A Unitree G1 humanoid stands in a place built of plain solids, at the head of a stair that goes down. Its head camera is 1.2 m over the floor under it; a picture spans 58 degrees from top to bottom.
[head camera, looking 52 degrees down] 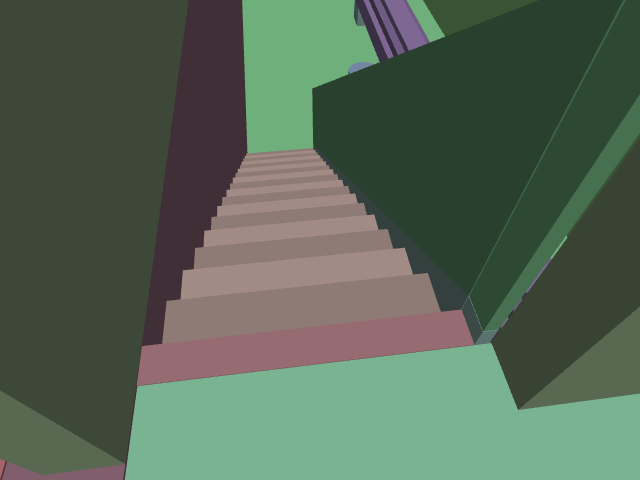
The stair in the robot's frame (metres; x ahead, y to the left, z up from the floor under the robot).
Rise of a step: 0.17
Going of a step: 0.25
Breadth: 0.98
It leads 7 degrees to the left of straight ahead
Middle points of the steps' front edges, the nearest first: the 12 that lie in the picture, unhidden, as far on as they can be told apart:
0.60 0.04 0.00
0.85 0.07 -0.17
1.10 0.10 -0.34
1.36 0.14 -0.52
1.61 0.17 -0.69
1.86 0.20 -0.86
2.11 0.23 -1.04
2.36 0.26 -1.21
2.61 0.29 -1.38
2.86 0.33 -1.55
3.11 0.36 -1.73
3.36 0.39 -1.90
